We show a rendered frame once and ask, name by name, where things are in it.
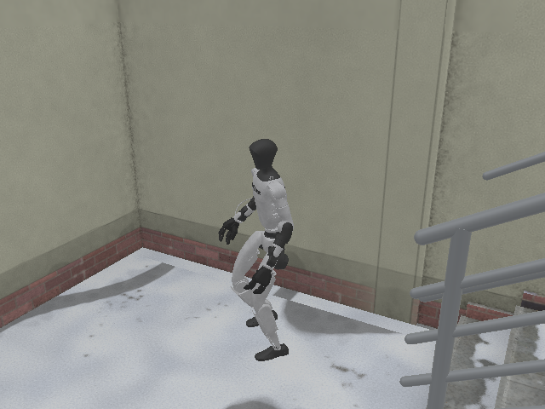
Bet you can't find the left robot upper arm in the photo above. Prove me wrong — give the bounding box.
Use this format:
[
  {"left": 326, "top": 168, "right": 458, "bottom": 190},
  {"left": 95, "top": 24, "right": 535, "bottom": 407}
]
[{"left": 267, "top": 181, "right": 294, "bottom": 233}]

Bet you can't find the robot left hand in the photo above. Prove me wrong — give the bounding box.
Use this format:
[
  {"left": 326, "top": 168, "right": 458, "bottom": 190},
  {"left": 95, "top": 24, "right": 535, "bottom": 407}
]
[{"left": 244, "top": 266, "right": 272, "bottom": 294}]

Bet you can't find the robot right forearm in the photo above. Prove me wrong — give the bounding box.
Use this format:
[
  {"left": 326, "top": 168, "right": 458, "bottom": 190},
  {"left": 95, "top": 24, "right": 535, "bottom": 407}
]
[{"left": 233, "top": 196, "right": 256, "bottom": 223}]

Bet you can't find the robot right hand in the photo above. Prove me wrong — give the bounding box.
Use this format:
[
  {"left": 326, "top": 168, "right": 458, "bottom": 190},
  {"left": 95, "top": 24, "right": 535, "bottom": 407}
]
[{"left": 218, "top": 218, "right": 239, "bottom": 245}]

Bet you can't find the robot left forearm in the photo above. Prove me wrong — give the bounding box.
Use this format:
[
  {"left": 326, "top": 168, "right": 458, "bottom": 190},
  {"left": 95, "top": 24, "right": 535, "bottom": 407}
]
[{"left": 262, "top": 222, "right": 293, "bottom": 270}]

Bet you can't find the robot head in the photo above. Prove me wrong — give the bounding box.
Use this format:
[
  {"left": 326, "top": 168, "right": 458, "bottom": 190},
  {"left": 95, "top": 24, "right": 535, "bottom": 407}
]
[{"left": 249, "top": 139, "right": 280, "bottom": 181}]

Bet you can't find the robot left shin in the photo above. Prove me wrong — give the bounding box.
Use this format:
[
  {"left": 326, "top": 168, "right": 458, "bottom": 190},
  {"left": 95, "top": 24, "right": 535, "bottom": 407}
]
[{"left": 252, "top": 304, "right": 281, "bottom": 350}]

